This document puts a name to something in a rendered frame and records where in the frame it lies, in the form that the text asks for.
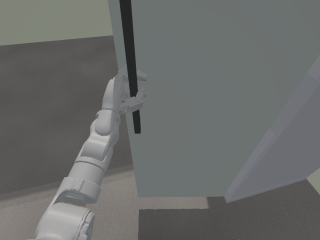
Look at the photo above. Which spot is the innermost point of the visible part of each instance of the fridge door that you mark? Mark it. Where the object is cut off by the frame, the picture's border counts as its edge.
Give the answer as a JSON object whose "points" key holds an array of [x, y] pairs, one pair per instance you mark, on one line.
{"points": [[219, 73]]}

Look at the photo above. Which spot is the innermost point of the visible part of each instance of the robot left hand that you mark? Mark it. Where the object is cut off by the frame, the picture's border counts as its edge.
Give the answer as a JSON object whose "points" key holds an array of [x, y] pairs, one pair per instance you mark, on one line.
{"points": [[118, 89]]}

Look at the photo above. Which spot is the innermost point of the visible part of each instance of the robot left forearm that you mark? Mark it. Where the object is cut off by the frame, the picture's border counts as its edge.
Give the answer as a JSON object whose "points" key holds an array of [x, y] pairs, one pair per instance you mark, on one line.
{"points": [[82, 186]]}

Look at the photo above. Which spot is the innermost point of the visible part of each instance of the left robot upper arm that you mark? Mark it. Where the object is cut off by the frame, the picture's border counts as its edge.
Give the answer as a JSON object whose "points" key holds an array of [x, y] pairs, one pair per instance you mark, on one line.
{"points": [[66, 221]]}

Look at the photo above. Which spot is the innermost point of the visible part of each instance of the handle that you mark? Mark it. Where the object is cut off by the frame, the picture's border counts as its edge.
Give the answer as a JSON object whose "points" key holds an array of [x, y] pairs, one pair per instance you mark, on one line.
{"points": [[128, 35]]}

